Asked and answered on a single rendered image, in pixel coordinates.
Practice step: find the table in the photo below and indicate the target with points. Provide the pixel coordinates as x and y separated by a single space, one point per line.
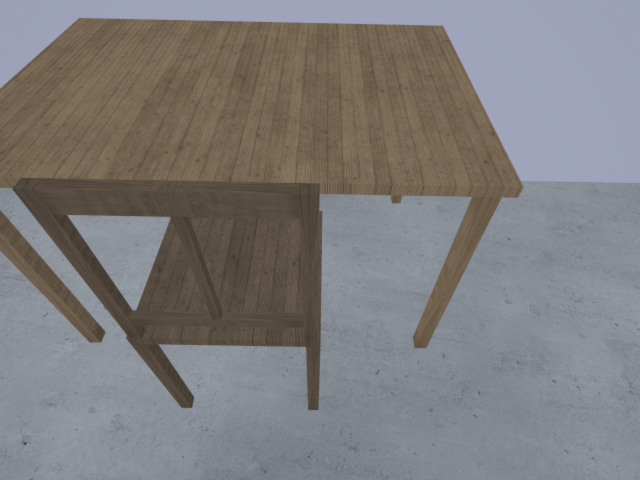
361 109

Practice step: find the chair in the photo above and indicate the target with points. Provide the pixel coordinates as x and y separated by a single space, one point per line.
240 264

